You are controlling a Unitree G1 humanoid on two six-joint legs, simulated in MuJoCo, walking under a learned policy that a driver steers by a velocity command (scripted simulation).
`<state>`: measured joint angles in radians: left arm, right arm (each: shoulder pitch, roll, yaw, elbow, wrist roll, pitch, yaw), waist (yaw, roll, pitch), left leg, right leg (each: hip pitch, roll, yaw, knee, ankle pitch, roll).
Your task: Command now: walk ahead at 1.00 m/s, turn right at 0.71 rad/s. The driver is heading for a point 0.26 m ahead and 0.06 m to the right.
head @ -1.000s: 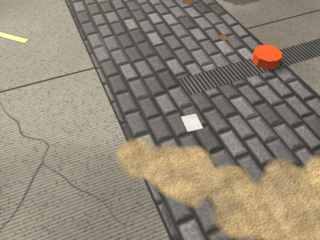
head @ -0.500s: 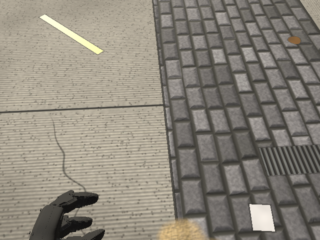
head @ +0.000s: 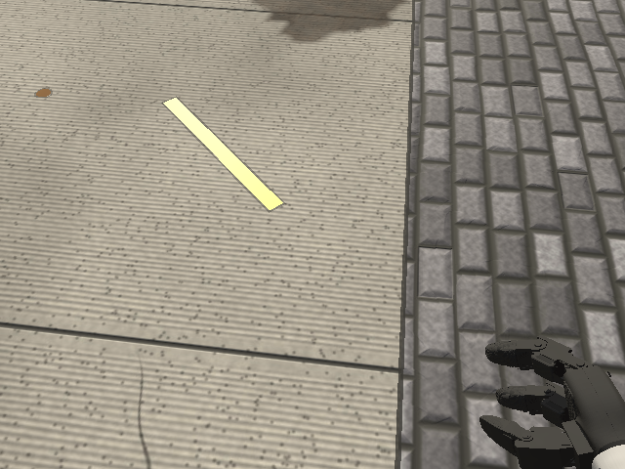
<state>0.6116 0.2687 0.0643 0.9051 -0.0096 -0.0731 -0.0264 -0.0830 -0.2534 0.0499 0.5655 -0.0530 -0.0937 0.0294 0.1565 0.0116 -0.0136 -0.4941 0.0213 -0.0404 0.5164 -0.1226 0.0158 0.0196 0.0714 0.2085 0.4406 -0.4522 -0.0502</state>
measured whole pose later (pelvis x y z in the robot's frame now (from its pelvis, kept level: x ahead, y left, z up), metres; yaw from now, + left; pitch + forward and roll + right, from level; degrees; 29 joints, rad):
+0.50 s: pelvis +0.30 -0.02 +0.00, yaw -9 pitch +0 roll +1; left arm 0.11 0.21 0.00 0.74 0.01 -0.03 0.00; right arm 0.28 -0.26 -0.01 0.82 -0.01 -0.01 -0.01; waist -0.04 0.01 0.10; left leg -0.39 0.01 -0.02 1.11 -0.50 -0.01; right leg -0.41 0.08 0.00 0.53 -0.11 -0.08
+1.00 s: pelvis +0.35 +0.00 +0.02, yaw -10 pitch -1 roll +0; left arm 0.27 0.22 0.02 0.99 0.01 0.00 0.02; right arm 0.23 -0.21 -0.01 0.95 -0.01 0.00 -0.03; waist 0.02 0.00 0.00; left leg -0.18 -0.03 0.00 0.42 -0.22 0.03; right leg -0.24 0.04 0.03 0.39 -0.13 -0.02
